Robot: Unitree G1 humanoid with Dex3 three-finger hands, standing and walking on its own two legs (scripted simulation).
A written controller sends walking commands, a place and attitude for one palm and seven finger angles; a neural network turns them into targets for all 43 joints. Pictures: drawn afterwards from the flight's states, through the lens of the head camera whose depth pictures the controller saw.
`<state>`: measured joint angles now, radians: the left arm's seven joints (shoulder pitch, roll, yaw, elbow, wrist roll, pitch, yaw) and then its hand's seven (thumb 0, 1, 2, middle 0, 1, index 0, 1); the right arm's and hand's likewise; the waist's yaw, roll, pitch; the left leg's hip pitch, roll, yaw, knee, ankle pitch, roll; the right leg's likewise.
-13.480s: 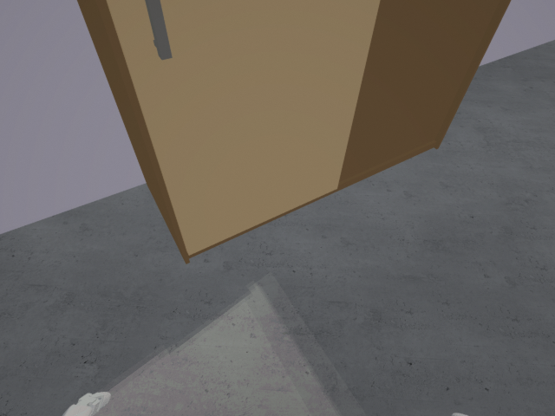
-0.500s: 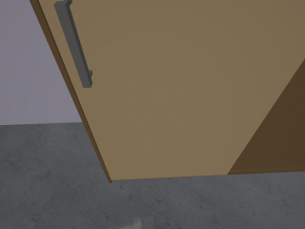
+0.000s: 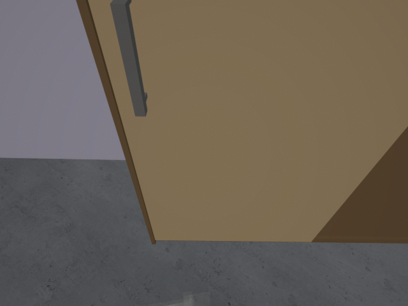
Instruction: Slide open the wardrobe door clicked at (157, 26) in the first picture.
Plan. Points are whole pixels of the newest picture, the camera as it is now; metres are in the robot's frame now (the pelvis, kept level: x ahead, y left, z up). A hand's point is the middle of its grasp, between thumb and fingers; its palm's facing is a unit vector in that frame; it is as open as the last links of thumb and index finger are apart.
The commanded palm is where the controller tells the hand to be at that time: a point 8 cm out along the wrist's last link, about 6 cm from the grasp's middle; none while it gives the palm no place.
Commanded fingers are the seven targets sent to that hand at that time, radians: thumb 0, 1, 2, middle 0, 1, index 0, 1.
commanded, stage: come to a stop and stand still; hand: left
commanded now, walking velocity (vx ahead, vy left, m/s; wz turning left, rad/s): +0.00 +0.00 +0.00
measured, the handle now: (134, 61) +0.51 +0.18 +0.23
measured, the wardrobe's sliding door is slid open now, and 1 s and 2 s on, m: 0.00 0.00 0.00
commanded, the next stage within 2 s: look again from close up in 0.34 s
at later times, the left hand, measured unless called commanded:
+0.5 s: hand out of the picture -0.01 +0.17 -0.18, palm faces +0.03 -0.99 -0.15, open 7.4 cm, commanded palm none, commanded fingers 0.00 0.90 0.90 -0.20 -0.30 -0.20 -0.30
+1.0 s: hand out of the picture -0.02 +0.16 -0.18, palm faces +0.04 -0.99 -0.13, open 7.4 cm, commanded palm none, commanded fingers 0.00 0.90 0.90 -0.20 -0.30 -0.20 -0.30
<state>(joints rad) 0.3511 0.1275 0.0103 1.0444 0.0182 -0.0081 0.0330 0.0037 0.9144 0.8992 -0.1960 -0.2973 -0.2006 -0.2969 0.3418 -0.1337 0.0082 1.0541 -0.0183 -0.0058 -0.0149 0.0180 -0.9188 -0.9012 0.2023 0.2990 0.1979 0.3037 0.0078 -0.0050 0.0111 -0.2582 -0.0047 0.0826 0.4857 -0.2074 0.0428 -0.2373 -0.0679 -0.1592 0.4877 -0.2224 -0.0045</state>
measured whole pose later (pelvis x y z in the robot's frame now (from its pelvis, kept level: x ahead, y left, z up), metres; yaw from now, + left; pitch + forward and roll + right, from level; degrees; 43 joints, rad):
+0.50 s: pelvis +0.00 +0.01 +0.00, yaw -1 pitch -2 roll +0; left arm 0.34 0.13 0.00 1.08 0.02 -0.01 0.04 0.00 0.91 0.90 -0.20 -0.30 -0.20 -0.30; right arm 0.31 -0.14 0.01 1.10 -0.01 -0.01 -0.02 0.01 -0.93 -0.90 0.20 0.30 0.20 0.30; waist 0.01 -0.02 0.02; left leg -0.20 -0.01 0.10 0.43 -0.19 0.06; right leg -0.19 -0.07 -0.14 0.43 -0.20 0.01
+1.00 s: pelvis +0.00 +0.01 +0.00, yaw -1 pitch -2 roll +0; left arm 0.37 0.11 0.00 1.09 0.02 -0.01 0.04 0.00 0.91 0.90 -0.20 -0.30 -0.20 -0.30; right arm 0.32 -0.11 0.00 1.11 -0.01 -0.01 -0.01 0.01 -0.91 -0.90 0.20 0.30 0.20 0.30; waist 0.01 -0.02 0.03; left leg -0.22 -0.02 0.10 0.43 -0.19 0.06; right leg -0.21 -0.07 -0.14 0.43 -0.19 0.01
